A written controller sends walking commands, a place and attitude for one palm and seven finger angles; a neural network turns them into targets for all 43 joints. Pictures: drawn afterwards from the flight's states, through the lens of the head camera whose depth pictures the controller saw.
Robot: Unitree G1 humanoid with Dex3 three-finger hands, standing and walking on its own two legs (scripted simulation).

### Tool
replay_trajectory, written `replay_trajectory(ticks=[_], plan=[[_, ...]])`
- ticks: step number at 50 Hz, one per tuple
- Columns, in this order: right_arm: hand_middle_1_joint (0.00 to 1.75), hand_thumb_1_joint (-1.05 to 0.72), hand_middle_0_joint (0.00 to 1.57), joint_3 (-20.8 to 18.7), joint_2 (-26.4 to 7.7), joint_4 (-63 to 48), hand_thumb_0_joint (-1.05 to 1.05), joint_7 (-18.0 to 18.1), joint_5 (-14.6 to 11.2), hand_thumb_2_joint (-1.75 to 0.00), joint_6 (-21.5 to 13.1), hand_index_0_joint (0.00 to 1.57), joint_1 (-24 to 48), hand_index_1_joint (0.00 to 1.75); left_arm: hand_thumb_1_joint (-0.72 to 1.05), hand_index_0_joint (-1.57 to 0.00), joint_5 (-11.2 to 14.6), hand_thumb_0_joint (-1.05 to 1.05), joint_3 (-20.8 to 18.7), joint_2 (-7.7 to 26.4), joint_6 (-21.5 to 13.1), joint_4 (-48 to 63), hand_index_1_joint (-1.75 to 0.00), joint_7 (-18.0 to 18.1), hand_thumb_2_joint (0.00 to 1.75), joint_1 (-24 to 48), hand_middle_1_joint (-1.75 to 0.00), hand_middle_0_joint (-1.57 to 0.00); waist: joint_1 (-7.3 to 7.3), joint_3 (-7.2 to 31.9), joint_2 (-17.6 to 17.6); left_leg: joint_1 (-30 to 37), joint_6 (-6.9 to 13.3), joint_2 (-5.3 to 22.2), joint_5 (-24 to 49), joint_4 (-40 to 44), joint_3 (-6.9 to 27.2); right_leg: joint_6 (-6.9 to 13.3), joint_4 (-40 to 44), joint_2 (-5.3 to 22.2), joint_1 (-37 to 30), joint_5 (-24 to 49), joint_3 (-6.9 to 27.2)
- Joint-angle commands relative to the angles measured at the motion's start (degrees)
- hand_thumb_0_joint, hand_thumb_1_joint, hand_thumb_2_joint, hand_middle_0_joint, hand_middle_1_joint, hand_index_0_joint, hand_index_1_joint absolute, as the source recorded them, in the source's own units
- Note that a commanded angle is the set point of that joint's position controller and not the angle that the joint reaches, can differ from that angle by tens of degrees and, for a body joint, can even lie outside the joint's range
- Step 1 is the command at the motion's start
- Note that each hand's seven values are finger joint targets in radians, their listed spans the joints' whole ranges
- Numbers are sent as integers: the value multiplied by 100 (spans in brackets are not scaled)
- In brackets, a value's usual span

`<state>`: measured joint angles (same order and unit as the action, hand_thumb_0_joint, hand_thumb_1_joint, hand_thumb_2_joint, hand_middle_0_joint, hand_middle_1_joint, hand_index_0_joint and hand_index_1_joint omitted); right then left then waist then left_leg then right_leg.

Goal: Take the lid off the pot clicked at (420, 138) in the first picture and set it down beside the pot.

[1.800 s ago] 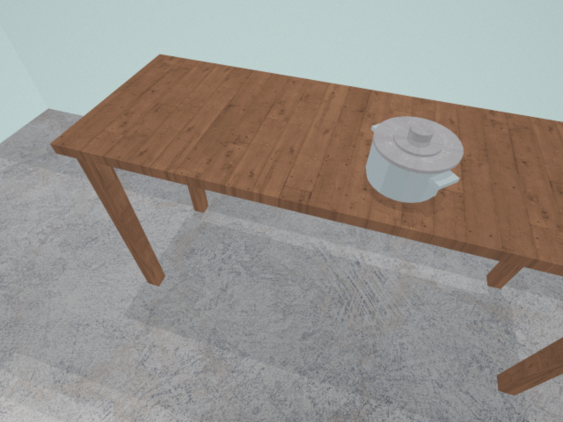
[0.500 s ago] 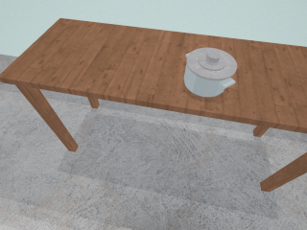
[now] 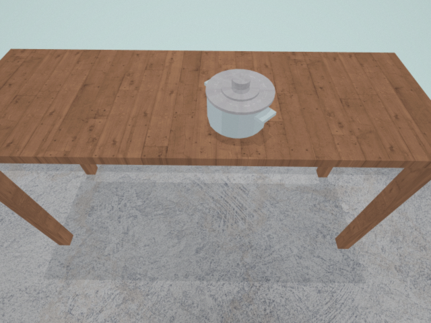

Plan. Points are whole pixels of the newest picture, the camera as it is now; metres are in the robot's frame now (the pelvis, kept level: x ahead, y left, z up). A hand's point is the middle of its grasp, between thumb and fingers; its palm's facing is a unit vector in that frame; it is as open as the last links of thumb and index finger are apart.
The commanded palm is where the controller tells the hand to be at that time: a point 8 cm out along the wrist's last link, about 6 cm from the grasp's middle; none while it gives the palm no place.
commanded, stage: take the last steps up to it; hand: left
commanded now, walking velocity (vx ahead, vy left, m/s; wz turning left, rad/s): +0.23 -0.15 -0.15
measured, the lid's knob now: (241, 81) +0.64 -0.03 +0.08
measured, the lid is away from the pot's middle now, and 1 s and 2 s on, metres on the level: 0.00 0.00 0.00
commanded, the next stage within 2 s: come to a stop and stand still in 0.26 s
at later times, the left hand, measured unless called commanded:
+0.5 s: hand (156, 284) +0.22 +0.15 -0.17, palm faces -0.01 -0.99 -0.14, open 7.4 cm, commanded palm none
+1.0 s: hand (162, 288) +0.21 +0.13 -0.16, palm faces +0.05 -0.96 -0.28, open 7.3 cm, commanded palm none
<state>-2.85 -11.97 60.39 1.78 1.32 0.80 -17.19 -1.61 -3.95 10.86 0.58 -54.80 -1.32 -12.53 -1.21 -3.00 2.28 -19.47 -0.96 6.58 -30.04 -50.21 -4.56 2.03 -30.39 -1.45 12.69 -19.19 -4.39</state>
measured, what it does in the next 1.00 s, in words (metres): walks ahead: left foot, then right foot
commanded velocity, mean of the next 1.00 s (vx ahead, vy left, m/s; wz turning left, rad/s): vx -0.03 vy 0.03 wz -0.04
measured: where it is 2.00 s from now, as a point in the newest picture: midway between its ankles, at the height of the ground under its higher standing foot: outside the picture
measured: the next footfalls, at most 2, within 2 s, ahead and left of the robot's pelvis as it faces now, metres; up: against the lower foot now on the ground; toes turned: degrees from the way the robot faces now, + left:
left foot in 0.24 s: +0.17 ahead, +0.09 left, +0.00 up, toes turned +7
right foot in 0.64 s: +0.26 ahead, -0.21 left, +0.00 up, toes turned -8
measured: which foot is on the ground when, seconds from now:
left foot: up 0.00-0.22, down 0.24-0.64, up 0.66-1.00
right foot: down 0.00-0.24, up 0.26-0.62, down 0.64-1.00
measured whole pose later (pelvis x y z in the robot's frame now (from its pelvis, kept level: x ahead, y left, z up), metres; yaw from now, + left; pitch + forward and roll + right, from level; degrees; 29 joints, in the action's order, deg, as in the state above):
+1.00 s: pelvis +0.13 -0.07 +0.00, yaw -1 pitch +0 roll +1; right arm -4.9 -14.5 55.1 -0.2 1.4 4.6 -8.4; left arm -2.3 -3.4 11.6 1.2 -53.0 2.6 -10.3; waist 1.6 -4.3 -0.8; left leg -24.9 -2.7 0.2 -23.8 -59.8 0.3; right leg -0.3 -29.1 5.3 22.3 -6.4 -4.3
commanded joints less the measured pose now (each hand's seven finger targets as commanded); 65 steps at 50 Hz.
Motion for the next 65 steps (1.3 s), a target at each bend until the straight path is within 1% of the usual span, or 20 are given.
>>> replay_trajectory(ticks=[1, 10, 11, 12, 13, 16, 21, 28, 30, 31, 32, 33, 43, 50, 53, 54, 55, 56, 60, 65], plan=[[30, -90, 20, -91, -447, -720, 0, -39, 25, -90, -226, 20, 725, 30, 90, -20, 15, 0, -173, 785, -88, 49, -30, 225, 90, -770, -30, -20, 320, -61, -939, -2105, 3, 111, -26, -1531, 175, 1326, 1498, 1726, -1193, 845, 2001], [30, -90, 20, -106, -225, -333, 0, -34, 8, -90, -327, 20, -611, 30, 90, -20, 45, 0, -111, 809, -187, -1, -30, 152, 90, -243, -30, -20, -415, 214, -609, 739, 49, -449, 1769, 1583, -541, 747, 228, 805, -33, 2669, 704], [30, -90, 20, -164, -499, -145, 0, 42, 36, -90, -373, 20, -1322, 30, 90, -20, 79, 0, -98, 665, -181, 24, -30, 134, 90, -320, -30, -20, -701, 565, -143, 1718, 104, -215, 2137, 2119, -150, 550, -994, 579, 264, 2436, 614], [30, -90, 20, -292, -1173, -47, 0, 119, 120, -90, -427, 20, -1764, 30, 90, -20, 123, 0, -48, 266, -143, 100, -30, 65, 90, -689, -30, -20, -696, 918, 1655, 2648, 678, 1500, 2618, 2735, 2310, 103, -2725, -135, 1588, -4, 199], [30, -90, 20, -279, -1414, -79, 0, 155, 66, -90, -379, 20, -1849, 30, 90, -20, 73, 0, -42, 337, -127, 157, -30, 71, 90, -771, -30, -20, -603, 1049, 1731, 2506, 1243, 2466, 2583, 3428, 3704, 88, -4170, -310, 2122, -1507, 731], [30, -90, 20, -102, -747, -407, 0, 144, 77, -90, -389, 20, -571, 30, 90, -20, -75, 0, -143, 421, -79, 169, -30, 24, 90, -279, -30, -20, -151, -319, 466, 674, 1196, 1990, 1494, 3737, 2657, 18, -4868, 366, 2548, -388, 1045], [30, -90, 20, 42, -421, -396, 0, 147, 5, -90, -432, 20, -180, 30, 90, -20, 31, 0, -48, -15, 143, 72, -30, 42, 90, -662, -30, -20, 269, -2, 531, 431, 757, 989, 5005, 3226, 94, -330, -3664, 416, 1745, 289, 622], [30, -90, 20, -182, -553, -377, 0, 53, 31, -90, -115, 20, -236, 30, 90, -20, 35, 0, 8, 35, 47, 411, -30, 220, 90, -197, -30, -20, -18, 147, 1033, 1041, 697, 907, 5154, 2503, -33, -340, -1035, 298, 1009, 311, -90], [30, -90, 20, -240, -572, -416, 0, 10, 12, -90, -62, 20, -182, 30, 90, -20, 21, 0, -69, 314, -74, 311, -30, 225, 90, -669, -30, -20, 223, 411, 635, 908, 340, 634, 4095, 1816, -103, -346, 198, 377, 219, 1509, -33], [30, -90, 20, -247, -345, -429, 0, -24, -16, -90, -37, 20, -300, 30, 90, -20, -19, 0, -156, 704, -142, 235, -30, 272, 90, -871, -30, -20, 272, 751, -320, 486, 77, 233, 2504, 1097, -319, -273, 403, 942, -502, 3477, 519], [30, -90, 20, -205, 65, -541, 0, -29, -74, -90, 1, 20, -575, 30, 90, -20, -69, 0, -284, 1269, -176, 233, -30, 340, 90, -920, -30, -20, 233, 1150, -2029, -598, -153, -581, -450, -117, -405, 285, 404, 2298, -1323, 6020, 2113], [30, -90, 20, -242, -116, -551, 0, 37, -112, -90, 100, 20, -619, 30, 90, -20, 3, 0, -244, 1321, -176, 246, -30, 333, 90, -1015, -30, -20, 309, 1527, -2015, -317, -102, -622, -1141, -870, 348, 690, 650, 2750, -1041, 6270, 2197], [30, -90, 20, -255, -401, -681, 0, -156, 44, -90, 396, 20, 381, 30, 90, -20, -2, 0, -234, 1050, -72, 391, -30, 531, 90, -266, -30, -20, 304, 885, -1026, -1271, -292, -632, 738, -2249, 835, 782, 952, 2181, -491, 3098, 1559], [30, -90, 20, -148, -294, -711, 0, -270, -41, -90, 221, 20, 59, 30, 90, -20, -146, 0, -234, 1347, 86, 562, -30, 427, 90, 131, -30, -20, 192, 705, -1602, 323, -45, -626, 338, 436, 136, 606, 1668, 1915, 746, -499, 1477], [30, -90, 20, -83, -233, -423, 0, -240, -42, -90, 139, 20, -875, 30, 90, -20, -76, 0, -166, 1223, 169, 519, -30, 375, 90, 241, -30, -20, -196, 517, -1300, 1712, 85, -906, 996, 2372, -212, 32, 1473, 1337, 1530, -1395, 1034], [30, -90, 20, -78, -378, -433, 0, -205, -14, -90, 87, 20, -937, 30, 90, -20, -20, 0, -78, 948, 195, 503, -30, 358, 90, 176, -30, -20, -219, 335, -452, 1548, 146, -563, 612, 3097, 324, -156, 574, 982, 1693, -1441, 706], [30, -90, 20, -163, -746, -583, 0, -175, 59, -90, 28, 20, -668, 30, 90, -20, 52, 0, 3, 497, 213, 505, -30, 340, 90, -57, -30, -20, -163, 109, 1240, 1010, 495, 591, -761, 3996, 2013, -401, -940, 240, 2190, -1239, 217], [30, -90, 20, -134, -1045, -866, 0, -103, 87, -90, 26, 20, -75, 30, 90, -20, 60, 0, 46, 360, 214, 546, -30, 344, 90, 54, -30, -20, -74, -559, 1737, -445, 812, 1230, -1389, 4691, 2819, -418, -1738, 101, 2102, -989, 495], [30, -90, 20, 67, -512, -844, 0, 16, 23, -90, -160, 20, 602, 30, 90, -20, -14, 0, -67, 542, 150, 24, -30, 206, 90, -588, -30, -20, 417, -557, 318, -348, 605, 603, 27, 4350, 1848, -360, -3082, 93, 1897, 313, 992], [30, -90, 20, 56, -356, -436, 0, 125, -31, -90, -241, 20, -357, 30, 90, -20, 9, 0, -40, 503, 101, -77, -30, 196, 90, -511, -30, -20, -6, -321, 215, 1046, 719, 693, 1048, 4122, 1693, -420, -3023, 156, 2406, 360, 926]])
